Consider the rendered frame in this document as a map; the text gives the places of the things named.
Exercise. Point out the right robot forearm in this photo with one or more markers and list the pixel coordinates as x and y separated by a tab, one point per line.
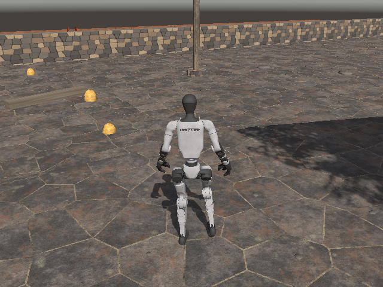
222	156

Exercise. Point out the robot left upper arm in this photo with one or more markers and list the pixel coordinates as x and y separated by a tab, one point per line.
172	125

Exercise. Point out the left robot forearm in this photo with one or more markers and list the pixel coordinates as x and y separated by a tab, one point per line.
162	156

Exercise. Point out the right robot hand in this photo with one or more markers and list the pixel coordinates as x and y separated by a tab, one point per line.
228	167

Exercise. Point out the robot left foot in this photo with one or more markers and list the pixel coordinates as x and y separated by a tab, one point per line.
182	240

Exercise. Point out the left robot hand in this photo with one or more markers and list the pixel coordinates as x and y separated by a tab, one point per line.
166	164

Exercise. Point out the robot torso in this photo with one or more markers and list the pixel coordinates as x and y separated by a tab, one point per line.
190	144

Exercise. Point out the robot right upper arm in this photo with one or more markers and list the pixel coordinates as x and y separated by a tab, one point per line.
212	135

